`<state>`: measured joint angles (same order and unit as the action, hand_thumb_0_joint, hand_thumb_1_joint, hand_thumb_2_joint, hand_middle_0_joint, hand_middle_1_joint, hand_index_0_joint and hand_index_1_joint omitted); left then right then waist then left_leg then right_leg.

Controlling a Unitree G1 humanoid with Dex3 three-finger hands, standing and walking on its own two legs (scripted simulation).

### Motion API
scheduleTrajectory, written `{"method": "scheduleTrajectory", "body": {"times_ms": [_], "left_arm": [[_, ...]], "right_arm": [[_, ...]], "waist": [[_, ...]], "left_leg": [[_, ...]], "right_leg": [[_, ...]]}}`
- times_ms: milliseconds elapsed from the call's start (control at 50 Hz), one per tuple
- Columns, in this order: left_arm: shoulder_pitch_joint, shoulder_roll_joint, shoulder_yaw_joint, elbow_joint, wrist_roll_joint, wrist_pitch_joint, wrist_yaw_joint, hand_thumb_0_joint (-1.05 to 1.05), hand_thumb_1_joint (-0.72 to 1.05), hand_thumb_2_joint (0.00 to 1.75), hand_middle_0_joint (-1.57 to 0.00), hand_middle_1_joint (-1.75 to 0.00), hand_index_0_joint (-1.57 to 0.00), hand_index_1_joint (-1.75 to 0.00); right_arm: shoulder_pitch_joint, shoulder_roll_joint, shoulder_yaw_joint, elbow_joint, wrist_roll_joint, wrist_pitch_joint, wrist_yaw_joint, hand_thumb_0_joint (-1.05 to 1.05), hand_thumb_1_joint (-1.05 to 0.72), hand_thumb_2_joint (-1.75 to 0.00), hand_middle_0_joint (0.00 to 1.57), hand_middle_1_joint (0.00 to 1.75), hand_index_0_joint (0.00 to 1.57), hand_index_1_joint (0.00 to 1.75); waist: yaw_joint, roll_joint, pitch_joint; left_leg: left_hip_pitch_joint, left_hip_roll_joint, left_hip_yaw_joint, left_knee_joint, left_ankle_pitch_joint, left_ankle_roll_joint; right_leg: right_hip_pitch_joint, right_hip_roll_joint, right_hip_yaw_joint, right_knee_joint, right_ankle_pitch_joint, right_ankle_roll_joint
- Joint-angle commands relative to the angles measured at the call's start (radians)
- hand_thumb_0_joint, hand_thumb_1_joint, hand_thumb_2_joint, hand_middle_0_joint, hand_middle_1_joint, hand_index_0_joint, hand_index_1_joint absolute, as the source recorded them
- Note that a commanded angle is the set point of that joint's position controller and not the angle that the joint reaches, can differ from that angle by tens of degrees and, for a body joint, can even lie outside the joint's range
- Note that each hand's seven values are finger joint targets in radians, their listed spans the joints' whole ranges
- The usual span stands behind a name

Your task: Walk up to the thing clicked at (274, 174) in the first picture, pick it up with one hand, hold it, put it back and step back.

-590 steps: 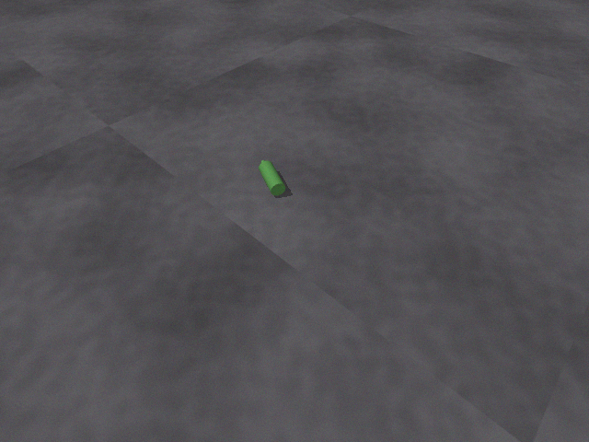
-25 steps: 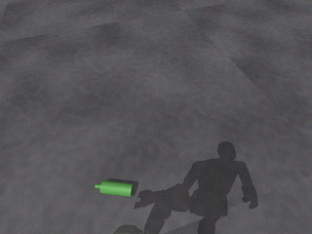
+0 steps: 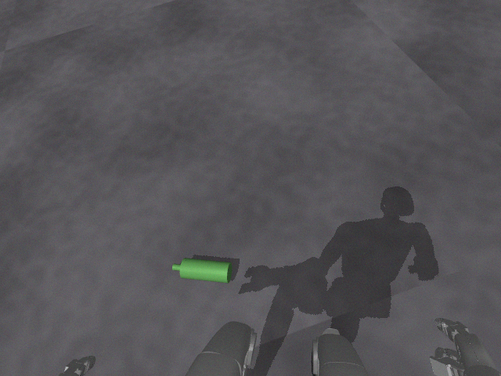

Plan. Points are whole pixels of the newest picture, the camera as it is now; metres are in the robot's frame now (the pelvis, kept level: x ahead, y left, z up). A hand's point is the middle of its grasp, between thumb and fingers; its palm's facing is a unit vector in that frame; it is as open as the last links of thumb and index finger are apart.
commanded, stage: walk up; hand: left
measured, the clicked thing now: (201, 269) +0.46 +0.33 -0.70
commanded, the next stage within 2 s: stand in 0.56 s
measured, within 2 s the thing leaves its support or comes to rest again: neither
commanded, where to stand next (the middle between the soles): +0.06 +0.05 m, yaw -5 degrees
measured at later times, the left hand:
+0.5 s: hand out of the picture +0.02 +0.28 -0.13, palm faces -0.03 -0.93 -0.37, open 7.4 cm
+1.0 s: hand (132, 358) +0.14 +0.25 -0.12, palm faces -0.01 -0.95 -0.33, open 7.4 cm
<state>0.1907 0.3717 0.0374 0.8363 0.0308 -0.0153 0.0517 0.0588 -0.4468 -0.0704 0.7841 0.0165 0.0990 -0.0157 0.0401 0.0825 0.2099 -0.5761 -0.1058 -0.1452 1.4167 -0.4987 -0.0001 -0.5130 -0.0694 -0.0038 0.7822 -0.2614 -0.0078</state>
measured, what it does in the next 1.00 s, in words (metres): steps on the spot: left foot, then right foot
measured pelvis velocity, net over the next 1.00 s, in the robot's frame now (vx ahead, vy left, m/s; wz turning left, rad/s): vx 0.04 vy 0.00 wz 0.00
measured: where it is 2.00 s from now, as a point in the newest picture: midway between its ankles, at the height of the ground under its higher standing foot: outside the picture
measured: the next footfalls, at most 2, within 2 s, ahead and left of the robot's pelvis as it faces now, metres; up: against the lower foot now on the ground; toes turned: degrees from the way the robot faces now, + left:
left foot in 0.16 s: -0.02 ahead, +0.17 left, +0.00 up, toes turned +2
right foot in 0.50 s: +0.10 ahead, -0.12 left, +0.00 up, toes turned -1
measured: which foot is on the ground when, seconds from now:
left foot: up 0.00-0.14, down 0.16-0.54, up 0.56-0.76, down 0.78-1.00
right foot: down 0.00-0.18, up 0.20-0.48, down 0.50-1.00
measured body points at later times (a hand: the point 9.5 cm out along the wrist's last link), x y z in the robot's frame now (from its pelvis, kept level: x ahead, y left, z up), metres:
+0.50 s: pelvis +0.00 +0.00 +0.01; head +0.01 +0.01 +0.46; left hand +0.03 +0.33 -0.11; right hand +0.03 -0.34 -0.09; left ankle -0.06 +0.16 -0.71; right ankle +0.05 -0.11 -0.71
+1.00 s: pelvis +0.04 +0.00 +0.03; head +0.04 +0.00 +0.48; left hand +0.14 +0.30 -0.09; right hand +0.14 -0.29 -0.09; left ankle +0.07 +0.13 -0.71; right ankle +0.06 -0.11 -0.71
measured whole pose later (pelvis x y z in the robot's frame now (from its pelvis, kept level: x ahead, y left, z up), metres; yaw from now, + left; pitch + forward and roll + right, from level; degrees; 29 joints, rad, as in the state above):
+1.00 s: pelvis +0.04 +0.00 +0.03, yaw +0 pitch -3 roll +0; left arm 0.12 0.34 0.00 1.02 0.01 -0.03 -0.01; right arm 0.12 -0.33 0.00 1.02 0.00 -0.02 0.01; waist 0.00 0.00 0.05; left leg -0.19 0.01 -0.01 0.47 -0.22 -0.01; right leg -0.18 -0.01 -0.02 0.48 -0.24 0.00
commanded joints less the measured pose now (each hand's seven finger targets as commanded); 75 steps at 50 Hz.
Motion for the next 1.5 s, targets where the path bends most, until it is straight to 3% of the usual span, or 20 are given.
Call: {"method": "scheduleTrajectory", "body": {"times_ms": [0, 60, 120, 140, 160, 180, 200, 260, 400, 460, 480, 520, 540, 600, 720, 780, 820, 860, 1040, 1480], "left_arm": [[0.126, 0.247, 0.089, -0.054, 0.006, -0.029, 0.035, 0.00, 0.90, 0.90, -0.20, -0.30, -0.20, -0.30], [0.089, 0.298, 0.113, -0.084, 0.038, -0.019, -0.001, 0.00, 0.90, 0.90, -0.20, -0.30, -0.20, -0.30], [0.062, 0.317, 0.121, -0.069, 0.020, 0.022, -0.029, 0.00, 0.90, 0.90, -0.20, -0.30, -0.20, -0.30], [0.104, 0.236, 0.093, -0.069, 0.008, 0.029, -0.027, 0.00, 0.90, 0.90, -0.20, -0.30, -0.20, -0.30], [0.083, 0.141, 0.058, -0.093, -0.007, 0.023, -0.021, 0.00, 0.90, 0.90, -0.20, -0.30, -0.20, -0.30], [-0.038, 0.251, 0.089, -0.082, 0.004, 0.012, -0.011, 0.00, 0.90, 0.90, -0.20, -0.30, -0.20, -0.30], [-0.106, 0.309, 0.101, -0.075, 0.002, 0.001, -0.024, 0.00, 0.90, 0.90, -0.20, -0.30, -0.20, -0.30], [0.100, 0.205, 0.079, 0.025, -0.011, -0.001, -0.067, 0.00, 0.90, 0.90, -0.20, -0.30, -0.20, -0.30], [0.001, 0.242, 0.087, -0.014, -0.003, -0.015, -0.102, 0.00, 0.90, 0.90, -0.20, -0.30, -0.20, -0.30], [0.159, 0.225, 0.089, 0.052, -0.005, -0.040, -0.089, 0.00, 0.90, 0.90, -0.20, -0.30, -0.20, -0.30], [0.245, 0.261, 0.103, 0.078, -0.004, -0.058, -0.076, 0.00, 0.90, 0.90, -0.20, -0.30, -0.20, -0.30], [0.314, 0.384, 0.121, 0.066, -0.004, -0.079, -0.057, 0.00, 0.90, 0.90, -0.20, -0.30, -0.20, -0.30], [0.161, 0.362, 0.089, 0.060, -0.016, -0.075, -0.049, 0.00, 0.90, 0.90, -0.20, -0.30, -0.20, -0.30], [0.021, 0.238, 0.052, -0.008, -0.020, -0.060, -0.036, 0.00, 0.90, 0.90, -0.20, -0.30, -0.20, -0.30], [-0.025, 0.238, 0.046, 0.023, -0.030, -0.045, -0.031, 0.00, 0.90, 0.90, -0.20, -0.30, -0.20, -0.30], [0.011, 0.154, 0.022, 0.036, -0.051, -0.028, -0.035, 0.00, 0.90, 0.90, -0.20, -0.30, -0.20, -0.30], [-0.010, 0.155, 0.017, 0.063, -0.048, -0.016, -0.040, 0.00, 0.90, 0.90, -0.20, -0.30, -0.20, -0.30], [-0.085, 0.199, 0.023, 0.092, -0.027, -0.024, -0.046, 0.00, 0.90, 0.90, -0.20, -0.30, -0.20, -0.30], [-0.126, 0.188, 0.012, 0.176, -0.033, -0.043, -0.051, 0.00, 0.90, 0.90, -0.20, -0.30, -0.20, -0.30], [-0.163, 0.189, 0.008, 0.264, -0.028, -0.025, -0.048, 0.00, 0.90, 0.90, -0.20, -0.30, -0.20, -0.30]], "right_arm": [[0.094, -0.149, -0.043, -0.027, -0.012, -0.033, -0.001, 0.00, -0.90, -0.90, 0.20, 0.30, 0.20, 0.30], [0.111, -0.163, -0.036, 0.002, -0.020, -0.076, 0.029, 0.00, -0.90, -0.90, 0.20, 0.30, 0.20, 0.30], [0.322, -0.172, -0.054, 0.112, -0.039, -0.098, 0.029, 0.00, -0.90, -0.90, 0.20, 0.30, 0.20, 0.30], [0.345, -0.193, -0.064, 0.133, -0.061, -0.104, 0.022, 0.00, -0.90, -0.90, 0.20, 0.30, 0.20, 0.30], [0.270, -0.273, -0.065, 0.097, -0.083, -0.103, 0.014, 0.00, -0.90, -0.90, 0.20, 0.30, 0.20, 0.30], [0.187, -0.336, -0.067, 0.051, -0.064, -0.106, 0.012, 0.00, -0.90, -0.90, 0.20, 0.30, 0.20, 0.30], [0.120, -0.349, -0.067, 0.057, -0.047, -0.112, 0.012, 0.00, -0.90, -0.90, 0.20, 0.30, 0.20, 0.30], [0.049, -0.209, -0.021, 0.053, -0.054, -0.162, 0.006, 0.00, -0.90, -0.90, 0.20, 0.30, 0.20, 0.30], [0.192, -0.254, -0.053, 0.076, -0.053, -0.167, 0.014, 0.00, -0.90, -0.90, 0.20, 0.30, 0.20, 0.30], [0.177, -0.209, -0.038, 0.052, -0.049, -0.150, 0.020, 0.00, -0.90, -0.90, 0.20, 0.30, 0.20, 0.30], [0.229, -0.139, -0.017, 0.052, -0.043, -0.145, 0.021, 0.00, -0.90, -0.90, 0.20, 0.30, 0.20, 0.30], [0.228, -0.102, 0.000, 0.000, -0.026, -0.143, 0.023, 0.00, -0.90, -0.90, 0.20, 0.30, 0.20, 0.30], [0.050, -0.143, -0.025, -0.003, -0.025, -0.132, -0.011, 0.00, -0.90, -0.90, 0.20, 0.30, 0.20, 0.30], [0.194, -0.103, -0.023, 0.044, 0.005, -0.119, -0.003, 0.00, -0.90, -0.90, 0.20, 0.30, 0.20, 0.30], [0.236, -0.099, -0.025, 0.112, -0.020, -0.126, 0.000, 0.00, -0.90, -0.90, 0.20, 0.30, 0.20, 0.30], [0.120, -0.167, -0.028, 0.096, -0.042, -0.144, -0.002, 0.00, -0.90, -0.90, 0.20, 0.30, 0.20, 0.30], [-0.004, -0.190, -0.018, 0.096, -0.032, -0.147, 0.006, 0.00, -0.90, -0.90, 0.20, 0.30, 0.20, 0.30], [0.006, -0.121, 0.000, 0.136, -0.022, -0.137, 0.015, 0.00, -0.90, -0.90, 0.20, 0.30, 0.20, 0.30], [0.000, -0.101, 0.019, 0.229, -0.018, -0.153, 0.016, 0.00, -0.90, -0.90, 0.20, 0.30, 0.20, 0.30], [-0.053, -0.119, 0.027, 0.303, -0.025, -0.139, 0.012, 0.00, -0.90, -0.90, 0.20, 0.30, 0.20, 0.30]], "waist": [[0.028, -0.235, -0.418], [0.041, -0.439, -0.411], [-0.056, -0.325, -0.305], [-0.069, -0.102, -0.241], [-0.052, 0.163, -0.142], [-0.096, 0.056, -0.009], [-0.074, 0.048, 0.091], [0.006, -0.010, 0.034], [-0.074, 0.153, -0.066], [0.005, 0.087, -0.151], [0.039, -0.090, -0.214], [0.040, -0.283, -0.244], [0.025, -0.208, -0.142], [-0.059, -0.182, -0.171], [-0.078, -0.246, -0.294], [-0.025, -0.083, -0.302], [0.017, -0.020, -0.233], [-0.028, -0.070, -0.194], [-0.041, -0.087, -0.252], [-0.042, -0.067, -0.258]], "left_leg": [[-0.059, 0.047, -0.025, -0.157, 0.027, -0.030], [0.053, 0.068, 0.124, -0.591, -0.151, -0.016], [0.431, 0.049, 0.208, -1.063, 0.057, 0.025], [0.603, 0.101, 0.043, -1.082, 0.022, 0.059], [0.543, 0.342, -0.409, -1.167, -0.310, 0.128], [0.230, 0.500, -0.607, -1.275, -0.562, 0.237], [-0.011, 0.555, -0.610, -1.336, -0.633, 0.293], [0.258, 0.308, -0.144, -1.145, -0.054, 0.170], [0.347, 0.333, -0.079, -1.109, -0.057, 0.195], [0.294, 0.278, 0.036, -0.875, 0.195, 0.166], [0.250, 0.215, 0.099, -0.611, 0.283, 0.134], [-0.122, 0.034, 0.123, -0.323, -0.057, 0.054], [0.047, 0.108, -0.010, -0.390, -0.063, 0.070], [0.220, 0.126, 0.048, -0.501, -0.076, 0.048], [0.419, 0.117, 0.140, -0.903, 0.327, 0.013], [0.503, 0.261, -0.073, -1.006, 0.541, 0.064], [0.300, 0.294, -0.092, -1.036, 0.291, 0.095], [0.278, 0.210, -0.005, -1.056, 0.168, 0.052], [0.452, 0.230, 0.023, -1.071, 0.516, 0.030], [0.465, 0.237, 0.039, -1.152, 0.441, 0.022]], "right_leg": [[0.519, -0.180, 0.275, -0.233, 0.118, -0.198], [0.493, -0.177, 0.265, -0.339, -0.407, -0.210], [0.195, -0.116, 0.153, -0.186, -0.397, -0.125], [-0.084, -0.049, 0.076, 0.034, -0.405, -0.064], [-0.390, 0.083, -0.028, 0.288, -0.404, -0.002], [-0.333, 0.034, 0.114, 0.235, -0.308, 0.010], [-0.155, -0.015, 0.121, 0.263, -0.259, 0.006], [-0.126, 0.038, 0.102, 0.185, -0.056, 0.002], [0.031, 0.018, 0.009, -0.045, -0.144, -0.001], [0.321, 0.062, -0.038, -0.273, -0.063, -0.019], [0.475, 0.050, 0.032, -0.368, -0.054, -0.015], [0.649, -0.310, 0.699, -0.527, -0.161, -0.178], [0.304, -0.313, 0.561, -0.454, 0.219, -0.238], [0.249, -0.195, 0.267, -0.425, 0.257, -0.192], [0.306, -0.118, 0.110, -0.276, 0.408, -0.120], [0.226, -0.018, 0.080, -0.249, 0.153, -0.031], [0.345, 0.001, 0.074, -0.348, -0.066, -0.029], [0.365, -0.045, 0.132, -0.398, -0.047, -0.038], [0.405, -0.057, 0.096, -0.454, 0.239, -0.017], [0.424, -0.061, 0.093, -0.512, 0.176, -0.007]]}}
